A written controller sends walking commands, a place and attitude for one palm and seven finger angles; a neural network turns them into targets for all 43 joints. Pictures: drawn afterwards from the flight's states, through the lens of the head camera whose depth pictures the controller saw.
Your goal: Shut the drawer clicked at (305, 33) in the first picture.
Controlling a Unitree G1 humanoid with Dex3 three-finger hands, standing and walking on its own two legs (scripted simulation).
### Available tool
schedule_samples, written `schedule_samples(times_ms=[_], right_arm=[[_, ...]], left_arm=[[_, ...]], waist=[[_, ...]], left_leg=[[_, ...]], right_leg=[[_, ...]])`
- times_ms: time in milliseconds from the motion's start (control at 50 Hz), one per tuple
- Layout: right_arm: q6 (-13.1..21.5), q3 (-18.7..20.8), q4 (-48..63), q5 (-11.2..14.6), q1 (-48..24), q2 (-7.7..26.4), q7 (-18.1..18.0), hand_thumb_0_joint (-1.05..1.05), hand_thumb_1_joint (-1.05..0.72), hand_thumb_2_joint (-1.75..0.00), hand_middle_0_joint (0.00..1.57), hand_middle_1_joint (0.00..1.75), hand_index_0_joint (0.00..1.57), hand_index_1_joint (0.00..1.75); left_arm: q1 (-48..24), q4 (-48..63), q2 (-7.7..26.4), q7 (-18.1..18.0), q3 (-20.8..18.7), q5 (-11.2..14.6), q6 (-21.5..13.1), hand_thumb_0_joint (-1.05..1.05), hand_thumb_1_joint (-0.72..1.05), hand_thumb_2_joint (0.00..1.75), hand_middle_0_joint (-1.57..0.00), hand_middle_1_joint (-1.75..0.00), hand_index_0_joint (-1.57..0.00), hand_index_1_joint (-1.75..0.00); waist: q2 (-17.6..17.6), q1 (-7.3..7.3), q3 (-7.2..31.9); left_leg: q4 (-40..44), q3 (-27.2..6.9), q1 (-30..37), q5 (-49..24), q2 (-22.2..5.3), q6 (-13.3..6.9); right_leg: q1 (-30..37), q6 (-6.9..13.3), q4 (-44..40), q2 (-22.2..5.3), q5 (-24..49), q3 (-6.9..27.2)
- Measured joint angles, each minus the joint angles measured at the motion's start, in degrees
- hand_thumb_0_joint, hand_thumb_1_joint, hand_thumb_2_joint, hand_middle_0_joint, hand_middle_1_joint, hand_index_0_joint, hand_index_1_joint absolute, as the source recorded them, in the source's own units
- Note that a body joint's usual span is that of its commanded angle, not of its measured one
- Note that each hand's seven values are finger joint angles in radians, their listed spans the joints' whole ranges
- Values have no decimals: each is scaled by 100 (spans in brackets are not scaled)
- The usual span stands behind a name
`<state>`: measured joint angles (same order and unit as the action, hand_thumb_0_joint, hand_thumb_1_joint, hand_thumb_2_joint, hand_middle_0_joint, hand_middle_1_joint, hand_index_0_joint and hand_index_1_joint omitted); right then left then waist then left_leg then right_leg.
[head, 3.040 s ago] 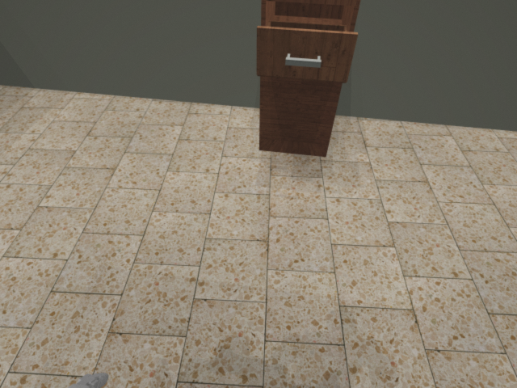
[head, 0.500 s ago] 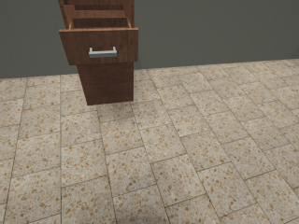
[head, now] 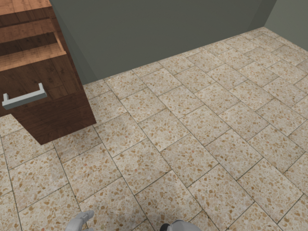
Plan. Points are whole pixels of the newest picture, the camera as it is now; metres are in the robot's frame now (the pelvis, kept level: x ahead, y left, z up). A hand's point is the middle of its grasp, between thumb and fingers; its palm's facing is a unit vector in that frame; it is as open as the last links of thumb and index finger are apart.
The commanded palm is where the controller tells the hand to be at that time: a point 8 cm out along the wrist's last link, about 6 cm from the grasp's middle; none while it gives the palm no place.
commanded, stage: turn to face it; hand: left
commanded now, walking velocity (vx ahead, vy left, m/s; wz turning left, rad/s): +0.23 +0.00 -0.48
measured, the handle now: (24, 95) +0.54 +0.46 -0.02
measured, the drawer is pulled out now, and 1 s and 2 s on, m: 0.30 0.30 0.30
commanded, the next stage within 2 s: take the last steps up to it in 1.14 s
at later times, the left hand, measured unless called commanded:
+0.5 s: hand (81, 225) +0.16 +0.22 -0.18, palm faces +0.15 -0.98 -0.14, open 7.4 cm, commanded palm none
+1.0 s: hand (73, 204) +0.21 +0.24 -0.13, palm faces +0.31 -0.91 -0.27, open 7.4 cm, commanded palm none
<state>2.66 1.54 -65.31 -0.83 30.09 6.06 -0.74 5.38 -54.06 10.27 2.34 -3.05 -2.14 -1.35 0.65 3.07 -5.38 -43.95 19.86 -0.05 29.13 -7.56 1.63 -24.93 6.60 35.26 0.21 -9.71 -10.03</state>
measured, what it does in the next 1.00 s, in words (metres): walks ahead, turning left: left foot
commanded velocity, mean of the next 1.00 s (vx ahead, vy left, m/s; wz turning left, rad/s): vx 0.01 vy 0.00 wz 0.47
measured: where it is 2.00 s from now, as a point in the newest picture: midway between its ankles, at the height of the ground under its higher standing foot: (137, 225)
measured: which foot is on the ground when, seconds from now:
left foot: up 0.00-0.40, down 0.42-1.00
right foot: down 0.00-0.44, up 0.46-1.00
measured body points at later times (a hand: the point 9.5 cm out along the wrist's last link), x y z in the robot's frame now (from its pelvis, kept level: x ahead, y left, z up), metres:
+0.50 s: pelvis +0.14 +0.04 +0.01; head +0.16 +0.08 +0.46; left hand +0.16 +0.27 -0.16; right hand +0.24 -0.18 -0.12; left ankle +0.19 +0.12 -0.71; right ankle +0.09 -0.07 -0.68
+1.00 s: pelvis +0.15 +0.01 +0.02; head +0.18 +0.00 +0.47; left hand +0.19 +0.29 -0.10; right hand +0.27 -0.23 -0.13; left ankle +0.19 +0.12 -0.71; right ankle +0.19 -0.11 -0.71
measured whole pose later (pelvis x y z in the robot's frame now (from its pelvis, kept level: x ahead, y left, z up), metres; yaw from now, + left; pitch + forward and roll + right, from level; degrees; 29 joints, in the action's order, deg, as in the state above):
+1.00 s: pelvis +0.15 +0.01 +0.02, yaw +19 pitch +1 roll -1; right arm -3.0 4.6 -54.3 -1.3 13.9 12.9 0.0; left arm 7.6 -51.4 12.2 -1.3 -3.0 -0.7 2.4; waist -2.2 2.7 -2.2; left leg -28.4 -5.9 -20.7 7.9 4.8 -2.2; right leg -16.4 -3.0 35.1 0.0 -20.5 -0.3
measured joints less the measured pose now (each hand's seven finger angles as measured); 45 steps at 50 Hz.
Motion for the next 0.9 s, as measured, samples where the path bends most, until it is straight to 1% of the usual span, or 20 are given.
schedule_samples(times_ms=[20,40,60,80,100,140,180,220,300,400,420,440,460,500,540,600,660,740,820,900], right_arm=[[-57,0,2,32,-109,-1,10,0,-91,-90,20,30,20,30],[-98,17,33,49,-258,7,6,1,-91,-90,20,30,20,30],[-121,38,98,52,-417,19,3,1,-91,-90,20,30,20,30],[-134,56,185,44,-589,41,2,1,-91,-90,20,30,20,30],[-144,71,287,25,-775,70,-1,1,-91,-90,20,30,20,30],[-149,92,523,-12,-1151,138,-15,1,-91,-90,20,30,20,30],[-136,107,732,-30,-1483,205,-30,1,-91,-90,20,30,20,30],[-132,131,858,-32,-1711,280,-53,1,-92,-90,20,30,20,30],[-170,110,850,-2,-1888,355,-22,0,-92,-90,19,30,19,30],[-289,40,716,-7,-1873,305,50,0,-92,-90,19,30,19,30],[-301,29,724,-19,-1859,297,69,0,-92,-90,19,30,19,30],[-303,26,732,-37,-1861,264,79,0,-91,-90,19,30,19,30],[-303,19,764,-54,-1878,231,89,0,-91,-90,19,30,19,30],[-291,0,858,-51,-1934,218,76,0,-91,-90,20,30,20,30],[-291,19,944,-44,-1960,239,30,0,-92,-90,20,30,20,30],[-316,44,1006,-38,-1957,300,9,0,-92,-90,20,30,20,30],[-345,79,1028,-27,-1902,353,19,0,-91,-90,20,30,20,30],[-382,134,1046,-28,-1784,409,34,0,-91,-90,20,30,20,30],[-426,187,1054,-40,-1696,470,50,0,-91,-90,20,30,20,30],[-481,239,1075,-57,-1654,557,57,0,-90,-90,20,30,20,30]], left_arm=[[29,17,8,-35,-8,44,-64,1,91,90,-20,-30,-20,-29],[71,13,18,-69,-8,85,-86,1,91,90,-20,-30,-20,-29],[136,-9,31,-100,-3,113,-86,1,91,90,-20,-30,-20,-29],[220,-47,42,-133,0,131,-79,1,91,90,-20,-30,-20,-29],[314,-97,48,-166,5,138,-74,1,91,90,-20,-30,-20,-29],[490,-198,61,-249,-16,131,-82,0,92,90,-20,-30,-20,-30],[617,-319,85,-288,5,100,-84,0,92,90,-20,-30,-20,-30],[704,-430,76,-303,40,89,-69,0,92,90,-20,-30,-20,-30],[796,-530,22,-303,112,84,-61,1,92,90,-20,-30,-20,-30],[856,-484,-48,-323,146,74,-4,1,91,90,-20,-30,-20,-30],[885,-471,-50,-333,139,81,21,1,91,90,-20,-30,-20,-30],[898,-467,-25,-335,121,97,58,1,91,90,-20,-30,-20,-30],[893,-461,1,-340,97,127,111,1,91,90,-20,-30,-20,-30],[877,-433,29,-357,78,137,224,1,91,90,-20,-30,-20,-30],[823,-429,51,-348,36,114,316,1,91,90,-20,-30,-20,-29],[727,-355,117,-318,-31,97,370,1,91,90,-20,-30,-20,-29],[658,-249,210,-318,-94,90,396,1,91,90,-20,-30,-20,-29],[542,-141,322,-336,-154,83,439,1,91,90,-20,-30,-20,-29],[380,-25,373,-350,-161,91,464,1,91,90,-20,-30,-20,-29],[232,104,331,-358,-110,108,461,1,91,90,-20,-30,-20,-29]], waist=[[3,-43,-46],[-3,-46,-102],[-5,-50,-123],[-11,-52,-113],[-18,-53,-83],[-52,-48,0],[-107,-26,85],[-168,-12,183],[-212,-104,352],[-105,-296,405],[-71,-316,398],[32,-318,381],[139,-340,346],[196,-380,242],[163,-345,168],[93,-319,101],[40,-294,112],[-27,-223,175],[-84,-147,216],[-168,-65,239]], left_leg=[[-1123,-395,-463,54,-15,-1],[-2059,-781,-909,10,15,-18],[-2697,-1064,-1316,-154,37,-20],[-3053,-1265,-1691,-356,26,-14],[-3174,-1404,-2033,-542,-14,-4],[-2998,-1607,-2622,-806,-104,24],[-2554,-1730,-3040,-1001,-157,56],[-1987,-1767,-3244,-1234,-171,78],[-802,-1711,-3087,-1504,-57,89],[285,-1471,-2394,-1482,193,37],[554,-1430,-2200,-1611,253,-7],[657,-1407,-2116,-1495,378,-244],[604,-1387,-2135,-1398,495,-425],[592,-1357,-2134,-1336,597,-618],[808,-1404,-2079,-1461,679,-650],[1238,-1519,-1970,-1704,788,-706],[1567,-1662,-1892,-1897,869,-715],[1775,-1909,-1849,-2034,957,-698],[1817,-2146,-1859,-2100,1033,-645],[1768,-2356,-1914,-2137,1106,-558]], right_leg=[[-1,46,191,63,-110,40],[100,63,244,127,-249,68],[245,60,176,189,-339,101],[402,41,30,251,-366,141],[552,-17,-155,303,-329,188],[788,-39,-501,385,-235,283],[976,-39,-759,412,-189,342],[1149,-80,-933,402,-206,347],[1497,-199,-1089,340,-383,224],[1776,-400,-808,180,-864,-115],[1762,-456,-613,121,-1024,-183],[1684,-519,-323,-13,-1213,-229],[1507,-625,136,-139,-1429,-179],[994,-777,1341,-191,-2073,142],[516,-856,2252,-215,-2137,410],[28,-950,2748,-313,-1743,710],[-195,-1037,2696,-418,-1397,909],[-183,-1121,2321,-457,-1288,1050],[-36,-1150,1891,-380,-1388,1072],[197,-1101,1359,-220,-1521,1044]])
